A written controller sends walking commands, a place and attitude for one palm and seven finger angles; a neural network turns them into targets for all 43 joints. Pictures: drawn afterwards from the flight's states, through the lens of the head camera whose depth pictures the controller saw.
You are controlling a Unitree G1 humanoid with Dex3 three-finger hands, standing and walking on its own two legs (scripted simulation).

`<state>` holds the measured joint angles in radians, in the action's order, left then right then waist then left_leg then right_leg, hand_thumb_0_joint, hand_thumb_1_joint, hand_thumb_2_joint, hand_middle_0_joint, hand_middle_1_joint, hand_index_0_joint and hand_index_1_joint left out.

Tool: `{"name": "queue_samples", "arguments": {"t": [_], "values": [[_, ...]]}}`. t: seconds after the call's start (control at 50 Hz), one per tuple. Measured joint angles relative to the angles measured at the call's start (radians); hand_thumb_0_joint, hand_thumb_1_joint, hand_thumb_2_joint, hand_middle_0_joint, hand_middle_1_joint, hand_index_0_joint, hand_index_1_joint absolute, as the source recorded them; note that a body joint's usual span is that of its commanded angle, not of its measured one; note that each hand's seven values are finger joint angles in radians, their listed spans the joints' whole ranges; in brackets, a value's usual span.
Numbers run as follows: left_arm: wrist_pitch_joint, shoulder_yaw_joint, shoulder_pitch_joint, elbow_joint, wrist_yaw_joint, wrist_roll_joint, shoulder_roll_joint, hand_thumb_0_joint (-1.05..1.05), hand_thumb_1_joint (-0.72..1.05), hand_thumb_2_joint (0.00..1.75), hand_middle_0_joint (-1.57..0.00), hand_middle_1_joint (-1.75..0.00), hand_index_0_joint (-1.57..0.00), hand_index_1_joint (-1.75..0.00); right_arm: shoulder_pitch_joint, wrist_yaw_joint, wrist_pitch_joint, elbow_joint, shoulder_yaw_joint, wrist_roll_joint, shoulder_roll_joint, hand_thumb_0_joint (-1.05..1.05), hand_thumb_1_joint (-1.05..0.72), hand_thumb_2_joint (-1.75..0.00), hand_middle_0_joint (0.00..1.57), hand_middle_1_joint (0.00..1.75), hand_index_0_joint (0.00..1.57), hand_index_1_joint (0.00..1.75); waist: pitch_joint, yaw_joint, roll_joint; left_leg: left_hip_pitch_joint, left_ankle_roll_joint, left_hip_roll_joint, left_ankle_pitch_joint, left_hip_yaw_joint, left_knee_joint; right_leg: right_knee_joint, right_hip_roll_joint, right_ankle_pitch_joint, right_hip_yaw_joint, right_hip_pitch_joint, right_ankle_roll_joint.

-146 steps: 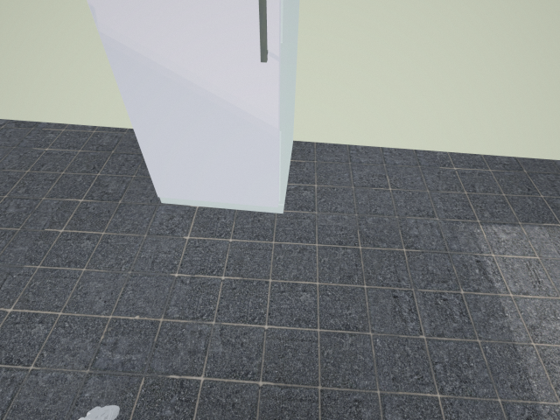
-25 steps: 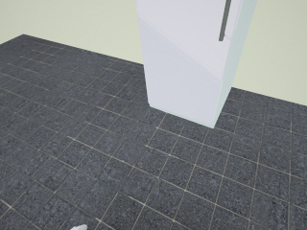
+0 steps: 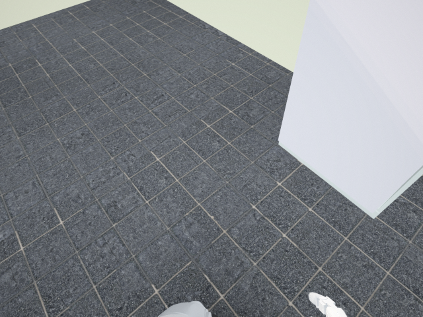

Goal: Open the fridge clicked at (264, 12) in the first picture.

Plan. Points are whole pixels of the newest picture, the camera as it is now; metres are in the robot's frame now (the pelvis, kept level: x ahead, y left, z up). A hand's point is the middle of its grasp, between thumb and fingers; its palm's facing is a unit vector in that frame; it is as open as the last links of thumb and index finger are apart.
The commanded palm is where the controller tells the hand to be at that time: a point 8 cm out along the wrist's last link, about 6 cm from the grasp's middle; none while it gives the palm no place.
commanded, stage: walk to a spot facing it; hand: right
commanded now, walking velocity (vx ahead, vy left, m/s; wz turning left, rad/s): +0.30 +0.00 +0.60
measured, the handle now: out of the picture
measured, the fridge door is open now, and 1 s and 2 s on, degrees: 0 0 0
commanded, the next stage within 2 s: none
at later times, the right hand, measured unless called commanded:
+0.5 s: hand (353, 260) +0.28 -0.28 -0.15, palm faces -0.22 +0.95 -0.23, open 7.4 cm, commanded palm none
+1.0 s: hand (283, 182) +0.47 -0.13 -0.13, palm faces -0.58 +0.78 -0.24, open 7.4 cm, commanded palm none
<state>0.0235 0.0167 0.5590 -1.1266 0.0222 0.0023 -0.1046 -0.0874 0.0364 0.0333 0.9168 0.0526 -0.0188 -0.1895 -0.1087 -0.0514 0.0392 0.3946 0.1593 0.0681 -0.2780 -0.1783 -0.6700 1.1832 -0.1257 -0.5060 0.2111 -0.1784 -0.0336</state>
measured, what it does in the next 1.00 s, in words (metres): walks ahead, turning left: right foot, then left foot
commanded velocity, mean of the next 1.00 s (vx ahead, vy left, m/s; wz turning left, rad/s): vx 0.06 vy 0.00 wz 0.60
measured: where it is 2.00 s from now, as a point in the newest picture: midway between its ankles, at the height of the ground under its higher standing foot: (240, 294)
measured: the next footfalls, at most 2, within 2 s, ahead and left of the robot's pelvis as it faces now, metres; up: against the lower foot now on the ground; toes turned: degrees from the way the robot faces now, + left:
right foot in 0.34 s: +0.29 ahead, -0.18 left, +0.00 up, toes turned +5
left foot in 0.72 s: +0.26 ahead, +0.10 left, +0.00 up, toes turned +35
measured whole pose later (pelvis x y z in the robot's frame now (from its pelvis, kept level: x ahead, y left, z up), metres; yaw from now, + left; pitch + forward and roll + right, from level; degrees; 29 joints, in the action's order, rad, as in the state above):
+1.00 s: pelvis +0.26 -0.04 +0.02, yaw +37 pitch +1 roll +0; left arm -0.04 0.05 0.19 -0.90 0.01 0.01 -0.23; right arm -0.12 0.00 -0.04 0.89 0.06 -0.03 -0.22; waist -0.08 -0.02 0.00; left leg 0.35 0.03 0.03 -0.22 0.01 -0.56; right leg 0.89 -0.10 -0.42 0.07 -0.44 -0.09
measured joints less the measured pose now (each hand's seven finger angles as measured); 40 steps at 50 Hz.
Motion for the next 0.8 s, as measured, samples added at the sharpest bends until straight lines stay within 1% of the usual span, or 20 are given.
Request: {"name": "queue_samples", "arguments": {"t": [0.02,0.06,0.1,0.16,0.2,0.24,0.32,0.34,0.36,0.38,0.42,0.44,0.48,0.52,0.6,0.7,0.72,0.74,0.78,0.8], "values": [[-0.006,0.005,-0.034,0.011,-0.001,0.003,-0.005,0.01,0.90,0.90,-0.20,-0.30,-0.20,-0.30,-0.016,-0.007,0.002,0.002,0.001,0.004,-0.001,0.01,-0.91,-0.90,0.20,0.30,0.20,0.30,-0.004,-0.002,-0.004,-0.020,-0.015,0.011,-0.013,0.010,0.003,0.110,0.000,0.033,-0.056,-0.077,-0.004],[-0.010,0.012,-0.108,0.051,-0.003,0.010,-0.013,0.01,0.91,0.90,-0.20,-0.30,-0.20,-0.30,-0.056,-0.021,0.002,0.021,0.004,0.005,-0.006,0.01,-0.91,-0.90,0.20,0.30,0.20,0.30,0.004,-0.005,-0.003,-0.067,-0.041,0.026,-0.008,0.041,0.047,0.179,-0.018,0.089,-0.122,-0.207,-0.013],[-0.008,0.019,-0.183,0.104,-0.006,0.015,-0.020,0.01,0.91,0.90,-0.20,-0.30,-0.20,-0.30,-0.093,-0.038,0.004,0.041,0.021,0.003,-0.017,0.00,-0.93,-0.90,0.21,0.30,0.21,0.30,0.024,-0.006,-0.006,-0.103,-0.049,0.033,0.004,0.076,0.098,0.114,-0.046,0.113,-0.158,-0.310,-0.024],[0.001,0.028,-0.284,0.179,-0.012,0.019,-0.033,0.01,0.91,0.90,-0.20,-0.30,-0.20,-0.30,-0.134,-0.035,-0.003,0.067,0.026,-0.008,-0.036,0.00,-0.93,-0.90,0.21,0.30,0.21,0.30,0.056,0.003,-0.021,-0.136,-0.062,0.027,0.003,0.126,0.141,-0.081,-0.074,0.179,-0.178,-0.393,-0.040],[0.007,0.031,-0.344,0.212,-0.020,0.021,-0.047,0.01,0.92,0.90,-0.20,-0.30,-0.20,-0.30,-0.155,-0.027,-0.004,0.073,0.026,-0.011,-0.044,0.00,-0.93,-0.90,0.21,0.30,0.21,0.30,0.068,0.021,-0.031,-0.153,-0.078,0.020,-0.011,0.158,0.148,-0.217,-0.072,0.224,-0.183,-0.402,-0.045],[0.013,0.029,-0.392,0.235,-0.027,0.021,-0.060,0.01,0.92,0.90,-0.20,-0.30,-0.20,-0.30,-0.173,-0.023,-0.005,0.069,0.027,-0.012,-0.050,0.00,-0.93,-0.90,0.20,0.30,0.21,0.30,0.074,0.046,-0.035,-0.168,-0.096,0.009,-0.035,0.189,0.141,-0.336,-0.054,0.244,-0.182,-0.382,-0.045],[0.025,0.021,-0.451,0.262,-0.029,0.018,-0.085,0.01,0.92,0.90,-0.20,-0.30,-0.20,-0.30,-0.215,-0.022,-0.013,0.050,0.033,-0.007,-0.057,0.01,-0.92,-0.90,0.20,0.30,0.21,0.30,0.083,0.099,-0.031,-0.197,-0.136,-0.014,-0.113,0.245,0.088,-0.560,0.006,0.265,-0.146,-0.265,-0.040],[0.033,0.016,-0.461,0.268,-0.026,0.020,-0.091,0.01,0.92,0.90,-0.20,-0.30,-0.20,-0.30,-0.231,-0.023,-0.017,0.045,0.037,-0.003,-0.058,0.01,-0.91,-0.90,0.20,0.30,0.21,0.30,0.087,0.108,-0.034,-0.186,-0.142,-0.012,-0.138,0.260,0.040,-0.608,0.009,0.343,-0.134,-0.233,-0.021],[0.038,0.012,-0.475,0.269,-0.024,0.024,-0.089,0.00,0.91,0.90,-0.20,-0.30,-0.20,-0.30,-0.235,-0.024,-0.023,0.047,0.041,0.002,-0.064,0.01,-0.91,-0.90,0.20,0.30,0.21,0.30,0.082,0.115,-0.024,-0.155,-0.148,-0.019,-0.191,0.261,-0.064,-0.578,0.009,0.354,-0.114,-0.230,-0.004],[0.039,0.005,-0.484,0.271,-0.025,0.026,-0.084,0.00,0.91,0.90,-0.20,-0.30,-0.20,-0.30,-0.238,-0.025,-0.029,0.053,0.044,0.003,-0.070,0.01,-0.91,-0.90,0.20,0.30,0.20,0.30,0.079,0.121,-0.014,-0.113,-0.154,-0.025,-0.242,0.251,-0.193,-0.546,0.003,0.316,-0.089,-0.221,0.007],[0.039,-0.008,-0.481,0.277,-0.025,0.026,-0.073,0.00,0.91,0.90,-0.20,-0.30,-0.20,-0.30,-0.241,-0.023,-0.045,0.065,0.049,0.000,-0.077,0.01,-0.91,-0.90,0.20,0.30,0.20,0.30,0.080,0.116,-0.009,-0.029,-0.169,-0.041,-0.268,0.203,-0.412,-0.534,-0.014,0.244,-0.050,-0.183,0.017],[0.039,-0.010,-0.473,0.277,-0.024,0.026,-0.066,0.00,0.91,0.90,-0.20,-0.30,-0.20,-0.30,-0.236,-0.019,-0.052,0.065,0.051,-0.002,-0.079,0.01,-0.91,-0.90,0.20,0.30,0.20,0.30,0.079,0.110,-0.009,0.007,-0.177,-0.055,-0.255,0.176,-0.479,-0.548,-0.019,0.229,-0.036,-0.160,0.017],[0.034,-0.011,-0.453,0.269,-0.020,0.027,-0.058,0.00,0.91,0.90,-0.20,-0.30,-0.20,-0.30,-0.218,-0.012,-0.065,0.053,0.053,-0.004,-0.078,0.01,-0.91,-0.90,0.20,0.30,0.20,0.30,0.071,0.102,-0.010,0.060,-0.192,-0.085,-0.215,0.130,-0.521,-0.590,-0.030,0.232,-0.010,-0.114,0.007],[0.023,-0.008,-0.430,0.251,-0.017,0.027,-0.056,0.00,0.91,0.90,-0.20,-0.30,-0.20,-0.30,-0.194,-0.006,-0.075,0.031,0.053,-0.003,-0.071,0.01,-0.91,-0.90,0.20,0.30,0.20,0.30,0.062,0.095,-0.015,0.091,-0.202,-0.110,-0.184,0.100,-0.477,-0.624,-0.039,0.233,0.016,-0.077,0.010],[-0.002,0.010,-0.380,0.211,-0.019,0.026,-0.071,0.00,0.90,0.90,-0.20,-0.30,-0.20,-0.30,-0.141,0.001,-0.085,-0.007,0.051,-0.004,-0.049,0.01,-0.91,-0.90,0.20,0.30,0.20,0.30,0.042,0.073,-0.032,0.101,-0.211,-0.137,-0.121,0.074,-0.289,-0.649,-0.055,0.214,0.070,-0.026,0.002],[-0.029,0.045,-0.317,0.180,-0.021,0.025,-0.113,0.01,0.90,0.90,-0.20,-0.30,-0.20,-0.30,-0.086,0.001,-0.072,-0.041,0.041,-0.010,-0.032,0.01,-0.91,-0.90,0.20,0.30,0.20,0.30,0.015,0.034,-0.060,0.017,-0.190,-0.125,-0.012,0.052,-0.033,-0.555,-0.093,0.126,0.127,-0.007,-0.032],[-0.034,0.050,-0.297,0.180,-0.022,0.023,-0.120,0.01,0.90,0.90,-0.20,-0.30,-0.20,-0.30,-0.080,0.000,-0.060,-0.050,0.037,-0.012,-0.038,0.01,-0.91,-0.90,0.20,0.30,0.20,0.30,0.019,0.028,-0.057,-0.009,-0.156,-0.123,0.030,0.053,0.019,-0.488,-0.103,0.098,0.127,-0.030,-0.038],[-0.044,0.055,-0.291,0.175,-0.022,0.020,-0.133,0.01,0.90,0.90,-0.20,-0.30,-0.20,-0.30,-0.065,-0.006,-0.047,-0.052,0.034,-0.011,-0.035,0.01,-0.91,-0.90,0.20,0.30,0.20,0.30,0.012,0.028,-0.068,0.006,-0.126,-0.115,0.015,0.056,-0.009,-0.376,-0.106,0.039,0.083,-0.076,-0.044],[-0.067,0.059,-0.297,0.165,-0.011,0.014,-0.153,0.01,0.91,0.90,-0.20,-0.30,-0.20,-0.30,-0.043,-0.019,-0.037,-0.055,0.024,-0.003,-0.025,0.01,-0.91,-0.90,0.20,0.30,0.20,0.30,-0.007,0.025,-0.084,0.014,-0.107,-0.102,-0.019,0.065,-0.047,-0.154,-0.068,-0.037,-0.037,-0.174,-0.047],[-0.075,0.059,-0.303,0.161,-0.006,0.013,-0.158,0.01,0.91,0.90,-0.20,-0.30,-0.20,-0.30,-0.038,-0.026,-0.040,-0.056,0.022,-0.001,-0.022,0.01,-0.91,-0.90,0.20,0.30,0.20,0.30,-0.011,0.025,-0.085,0.007,-0.107,-0.095,-0.021,0.074,-0.038,-0.080,-0.049,-0.032,-0.074,-0.212,-0.049]]}}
